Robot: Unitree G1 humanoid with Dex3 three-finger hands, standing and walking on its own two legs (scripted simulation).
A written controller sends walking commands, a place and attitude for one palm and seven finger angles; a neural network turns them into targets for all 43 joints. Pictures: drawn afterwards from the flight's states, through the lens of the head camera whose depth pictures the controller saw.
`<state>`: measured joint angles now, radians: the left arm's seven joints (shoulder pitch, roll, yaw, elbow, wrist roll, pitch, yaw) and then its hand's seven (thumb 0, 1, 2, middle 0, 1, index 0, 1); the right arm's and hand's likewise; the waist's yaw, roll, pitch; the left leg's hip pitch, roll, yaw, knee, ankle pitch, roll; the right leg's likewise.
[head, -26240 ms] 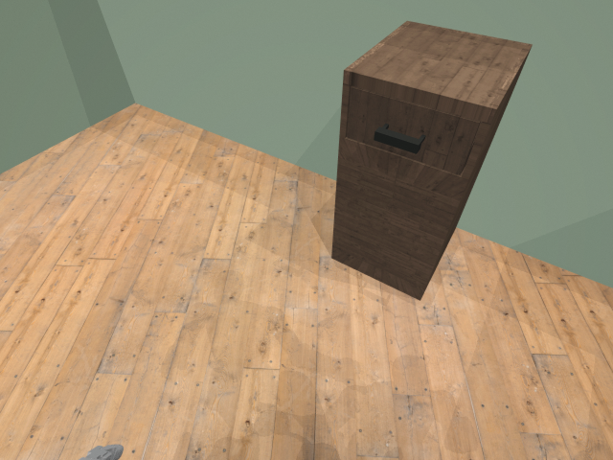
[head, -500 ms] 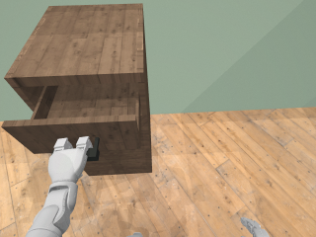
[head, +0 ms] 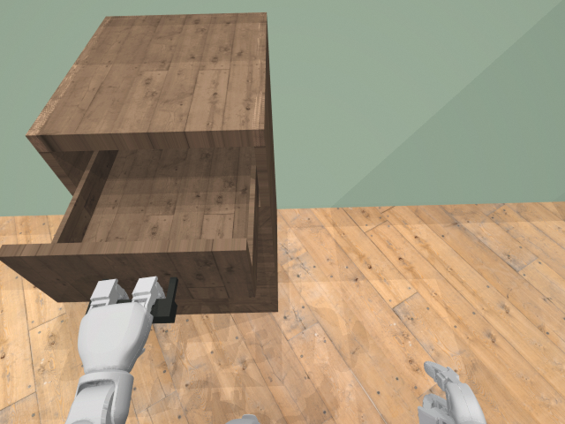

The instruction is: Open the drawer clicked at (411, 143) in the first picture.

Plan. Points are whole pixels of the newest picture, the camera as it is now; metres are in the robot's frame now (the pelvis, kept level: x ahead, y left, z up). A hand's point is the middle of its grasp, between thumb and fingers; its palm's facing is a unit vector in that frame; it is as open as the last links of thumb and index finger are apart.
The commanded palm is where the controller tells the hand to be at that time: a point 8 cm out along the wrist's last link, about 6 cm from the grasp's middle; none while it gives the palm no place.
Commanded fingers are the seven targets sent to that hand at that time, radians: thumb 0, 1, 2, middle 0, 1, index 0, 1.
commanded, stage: pull the drawer open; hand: left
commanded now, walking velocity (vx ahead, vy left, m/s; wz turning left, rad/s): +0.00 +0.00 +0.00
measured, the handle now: (136, 297) +0.30 +0.25 -0.02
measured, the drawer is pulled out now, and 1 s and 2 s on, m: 0.21 0.30 0.30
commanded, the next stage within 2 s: open the thumb to release the handle in 0.96 s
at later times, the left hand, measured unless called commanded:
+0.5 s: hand (124, 384) +0.18 +0.23 -0.04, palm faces -0.02 -0.07 -1.00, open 6.1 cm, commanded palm +0.15 +0.24 +0.02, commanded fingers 0.00 0.90 0.90 -0.40 -1.35 -0.40 -1.35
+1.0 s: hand (116, 413) +0.15 +0.23 -0.03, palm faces -0.06 -0.09 -0.99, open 6.2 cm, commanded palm +0.10 +0.24 +0.02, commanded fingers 0.00 0.90 0.90 -0.40 -1.35 -0.40 -1.35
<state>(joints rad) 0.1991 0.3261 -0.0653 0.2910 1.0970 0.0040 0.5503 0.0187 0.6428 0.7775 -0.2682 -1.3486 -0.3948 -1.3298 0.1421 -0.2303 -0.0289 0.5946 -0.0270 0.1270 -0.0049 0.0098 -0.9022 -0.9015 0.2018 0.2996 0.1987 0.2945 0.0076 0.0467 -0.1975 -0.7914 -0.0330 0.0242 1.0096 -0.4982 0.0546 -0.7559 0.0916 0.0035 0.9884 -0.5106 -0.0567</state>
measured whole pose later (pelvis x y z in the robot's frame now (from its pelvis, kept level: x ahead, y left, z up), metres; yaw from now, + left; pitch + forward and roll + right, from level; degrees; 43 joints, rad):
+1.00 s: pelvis -0.01 -0.02 -0.02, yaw +0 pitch +16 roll +0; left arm 0.59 0.35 0.02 0.00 1.06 -0.11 0.54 0.03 0.65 0.71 -0.26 -1.32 -0.38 -1.31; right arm 0.11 -0.22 -0.01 0.52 -0.05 0.13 0.03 0.01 -0.90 -0.90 0.20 0.30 0.20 0.29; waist 0.04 0.03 -0.21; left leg -0.85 -0.03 0.03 1.10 -0.54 0.03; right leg -0.83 0.10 0.00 1.10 -0.56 -0.08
